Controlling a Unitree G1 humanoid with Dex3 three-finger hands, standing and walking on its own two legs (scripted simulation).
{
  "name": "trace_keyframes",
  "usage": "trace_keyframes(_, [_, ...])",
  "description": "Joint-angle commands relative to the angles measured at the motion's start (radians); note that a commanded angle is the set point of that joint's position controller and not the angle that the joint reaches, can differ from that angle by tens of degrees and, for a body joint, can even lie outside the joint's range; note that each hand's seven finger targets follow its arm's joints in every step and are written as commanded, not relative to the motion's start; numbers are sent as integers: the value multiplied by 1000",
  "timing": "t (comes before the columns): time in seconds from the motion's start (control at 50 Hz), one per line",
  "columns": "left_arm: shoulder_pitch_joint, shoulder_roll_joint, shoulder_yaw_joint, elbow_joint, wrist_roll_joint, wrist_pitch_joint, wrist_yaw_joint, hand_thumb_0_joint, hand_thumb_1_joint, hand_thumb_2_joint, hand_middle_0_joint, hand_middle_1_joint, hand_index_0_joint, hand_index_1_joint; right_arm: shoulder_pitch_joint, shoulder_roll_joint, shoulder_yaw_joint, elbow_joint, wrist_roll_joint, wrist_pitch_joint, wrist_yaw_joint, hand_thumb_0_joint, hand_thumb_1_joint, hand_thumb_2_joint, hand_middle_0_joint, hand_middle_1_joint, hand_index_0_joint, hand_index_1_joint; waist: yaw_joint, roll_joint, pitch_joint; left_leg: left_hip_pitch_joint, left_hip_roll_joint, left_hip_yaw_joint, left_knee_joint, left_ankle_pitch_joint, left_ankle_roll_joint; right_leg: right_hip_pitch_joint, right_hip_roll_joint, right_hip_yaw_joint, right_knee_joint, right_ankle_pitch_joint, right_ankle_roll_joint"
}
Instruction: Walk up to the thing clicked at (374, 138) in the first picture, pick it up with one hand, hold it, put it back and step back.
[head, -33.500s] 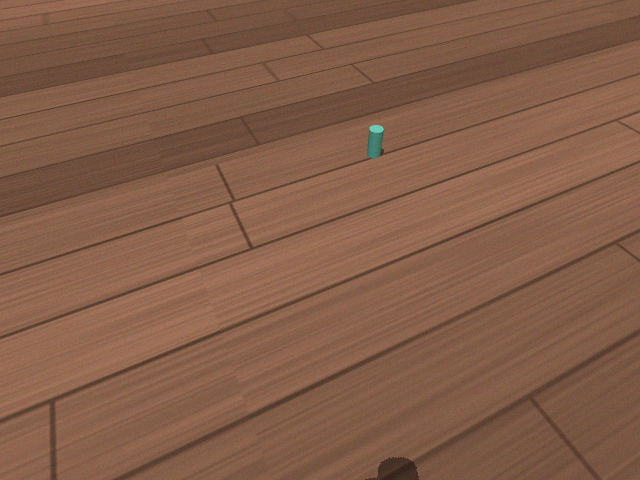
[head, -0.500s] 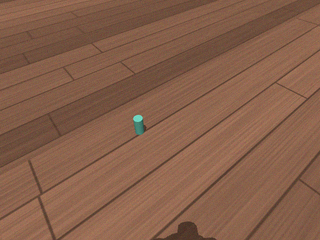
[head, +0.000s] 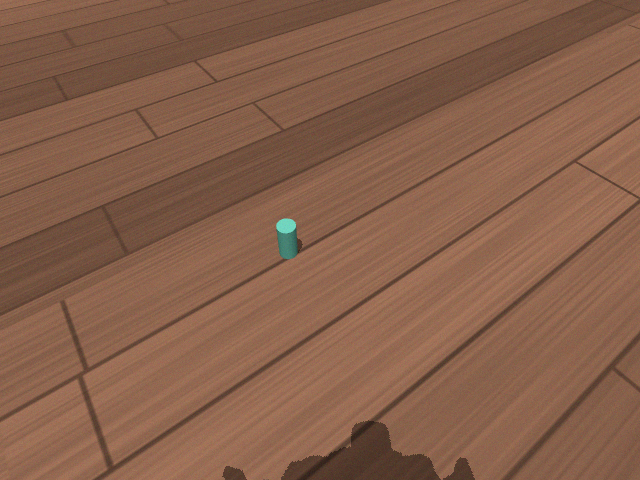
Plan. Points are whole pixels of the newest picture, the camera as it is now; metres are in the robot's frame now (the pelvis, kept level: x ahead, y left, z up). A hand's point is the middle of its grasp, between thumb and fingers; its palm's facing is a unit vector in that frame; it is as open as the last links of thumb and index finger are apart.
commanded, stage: step back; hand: left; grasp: from the side
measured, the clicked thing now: (287, 239) +1.01 +0.16 -0.68
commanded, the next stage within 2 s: stand in 0.16 s
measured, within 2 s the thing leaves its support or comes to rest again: neither
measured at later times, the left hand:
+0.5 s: hand out of the picture +0.10 +0.26 -0.13, palm faces -0.04 -0.94 -0.33, open 7.4 cm
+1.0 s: hand out of the picture +0.08 +0.26 -0.13, palm faces -0.06 -0.94 -0.33, open 7.4 cm
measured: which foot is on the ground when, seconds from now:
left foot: down 0.00-1.00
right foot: down 0.00-1.00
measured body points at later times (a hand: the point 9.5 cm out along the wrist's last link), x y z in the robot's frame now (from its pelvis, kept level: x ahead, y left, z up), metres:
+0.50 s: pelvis +0.01 +0.01 +0.02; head +0.02 +0.01 +0.47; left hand +0.10 +0.31 -0.11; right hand +0.11 -0.29 -0.11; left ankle +0.05 +0.13 -0.72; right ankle +0.00 -0.12 -0.72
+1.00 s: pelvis +0.01 +0.01 +0.02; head +0.02 +0.01 +0.47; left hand +0.09 +0.31 -0.11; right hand +0.07 -0.29 -0.11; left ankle +0.05 +0.13 -0.72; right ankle +0.00 -0.12 -0.72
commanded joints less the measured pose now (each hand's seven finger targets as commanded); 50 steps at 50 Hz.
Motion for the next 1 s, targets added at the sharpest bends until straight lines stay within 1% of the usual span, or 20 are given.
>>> trace_keyframes(0.0, [6, 214, 45, -18, 7, -36, 12, 0, 900, 900, -200, -300, -200, -300, -99, -223, -41, -51, 2, -18, -17, 0, -900, -900, 200, 300, 200, 300, 0, 110, -143, 2, 131, -165, -204, 23, 65, 87, -58, 102, -161, 102, -49])
trace_keyframes(0.04, [-21, 229, 47, -5, 7, -42, 11, 0, 900, 900, -200, -300, -200, -300, -101, -208, -34, -32, 4, -20, -15, 0, -900, -900, 200, 300, 200, 300, -14, 64, -158, 83, 108, -130, -186, 91, 46, 61, -91, 134, -190, 191, -53])
trace_keyframes(0.12, [-48, 213, 41, 18, 4, -45, 14, 0, 900, 900, -200, -300, -200, -300, -120, -203, -32, -1, 8, -24, -13, 0, -900, -900, 200, 300, 200, 300, -18, 42, -188, 161, 116, -103, -193, 245, 50, 90, -90, 112, -217, 322, -36])
trace_keyframes(0.14, [-59, 181, 14, 36, 0, -43, 7, 0, 900, 900, -200, -300, -200, -300, -88, -199, -24, 6, 16, -31, -10, 0, -900, -900, 200, 300, 200, 300, -37, 20, -197, 188, 108, -116, -226, 270, 44, 101, -97, 113, -252, 315, -28])
trace_keyframes(0.2, [-77, 187, 11, 51, 1, -41, 6, 0, 900, 900, -200, -300, -200, -300, -113, -202, -26, 19, 14, -37, -8, 0, -900, -900, 200, 300, 200, 300, -31, 20, -182, 234, 117, -113, -253, 322, 41, 105, -95, 101, -286, 325, -14])
trace_keyframes(0.22, [-81, 186, 8, 56, 2, -42, 7, 0, 900, 900, -200, -300, -200, -300, -120, -196, -25, 21, 14, -39, -8, 0, -900, -900, 200, 300, 200, 300, -29, 10, -191, 252, 116, -106, -252, 354, 38, 120, -104, 101, -291, 365, -14])
trace_keyframes(0.26, [-88, 190, 9, 63, 2, -42, 6, 0, 900, 900, -200, -300, -200, -300, -110, -194, -23, 30, 14, -40, -9, 0, -900, -900, 200, 300, 200, 300, -31, 6, -195, 269, 117, -101, -274, 369, 33, 129, -106, 99, -303, 368, -12])
trace_keyframes(0.3, [-99, 193, 9, 72, 1, -39, 5, 0, 900, 900, -200, -300, -200, -300, -125, -189, -21, 35, 13, -39, -8, 0, -900, -900, 200, 300, 200, 300, -27, 6, -159, 231, 111, -102, -307, 285, 26, 129, -105, 100, -332, 291, -9])
trace_keyframes(0.34, [-104, 190, 6, 76, 5, -39, 4, 0, 900, 900, -200, -300, -200, -300, -132, -189, -22, 37, 12, -38, -6, 0, -900, -900, 200, 300, 200, 300, -27, 7, -159, 241, 112, -99, -320, 262, 23, 123, -110, 101, -348, 265, -9])
trace_keyframes(0.42, [-108, 190, 8, 84, 9, -36, 2, 0, 900, 900, -200, -300, -200, -300, -125, -192, -23, 49, 12, -36, -6, 0, -900, -900, 200, 300, 200, 300, -28, 22, -145, 214, 105, -98, -354, 155, 14, 124, -112, 106, -373, 191, -9])
trace_keyframes(0.44, [-103, 190, 5, 86, 7, -38, 1, 0, 900, 900, -200, -300, -200, -300, -138, -190, -21, 52, 12, -37, -4, 0, -900, -900, 200, 300, 200, 300, -21, 18, -136, 215, 105, -101, -357, 159, 16, 121, -113, 107, -379, 196, -10])
trace_keyframes(0.46, [-105, 193, 8, 86, 9, -38, 2, 0, 900, 900, -200, -300, -200, -300, -126, -196, -24, 52, 13, -37, -4, 0, -900, -900, 200, 300, 200, 300, -27, 17, -162, 226, 106, -98, -354, 163, 18, 136, -117, 107, -376, 208, -11])
trace_keyframes(0.52, [-112, 196, 7, 87, 9, -40, 3, 0, 900, 900, -200, -300, -200, -300, -124, -188, -20, 57, 12, -36, -3, 0, -900, -900, 200, 300, 200, 300, -27, -3, -138, 209, 105, -103, -361, 170, 15, 128, -118, 106, -385, 198, -9])
trace_keyframes(0.54, [-104, 191, 6, 89, 8, -38, 1, 0, 900, 900, -200, -300, -200, -300, -114, -197, -21, 59, 11, -37, -4, 0, -900, -900, 200, 300, 200, 300, -29, 13, -140, 217, 103, -98, -368, 134, 14, 113, -114, 107, -385, 174, -9])
trace_keyframes(0.62, [-97, 189, 3, 85, 8, -37, 0, 0, 900, 900, -200, -300, -200, -300, -99, -204, -19, 67, 11, -36, -4, 0, -900, -900, 200, 300, 200, 300, -30, 27, -138, 210, 104, -101, -369, 114, 13, 113, -115, 109, -390, 170, -12])
trace_keyframes(0.72, [-100, 197, 4, 82, 8, -34, -1, 0, 900, 900, -200, -300, -200, -300, -77, -199, -16, 69, 11, -35, -5, 0, -900, -900, 200, 300, 200, 300, -37, 6, -151, 216, 106, -99, -363, 144, 16, 113, -117, 112, -381, 178, -15])
trace_keyframes(0.78, [-89, 193, 2, 84, 7, -32, -1, 0, 900, 900, -200, -300, -200, -300, -75, -204, -14, 71, 11, -36, -7, 0, -900, -900, 200, 300, 200, 300, -35, 25, -147, 211, 106, -100, -364, 140, 15, 112, -116, 113, -383, 189, -16])
trace_keyframes(0.82, [-86, 195, 2, 82, 7, -31, 0, 0, 900, 900, -200, -300, -200, -300, -79, -198, -12, 69, 11, -34, -7, 0, -900, -900, 200, 300, 200, 300, -33, 0, -129, 209, 105, -101, -364, 135, 13, 95, -111, 105, -381, 173, -14])
trace_keyframes(0.9, [-85, 192, 0, 79, 6, -34, 1, 0, 900, 900, -200, -300, -200, -300, -57, -203, -11, 74, 12, -32, -6, 0, -900, -900, 200, 300, 200, 300, -40, -4, -150, 227, 107, -94, -345, 179, 19, 104, -118, 114, -386, 200, -12])
trace_keyframes(0.98, [-78, 194, -1, 83, 6, -32, 2, 0, 900, 900, -200, -300, -200, -300, -61, -195, -6, 70, 12, -29, -5, 0, -900, -900, 200, 300, 200, 300, -40, -7, -108, 202, 103, -97, -359, 125, 14, 79, -112, 109, -394, 153, -11])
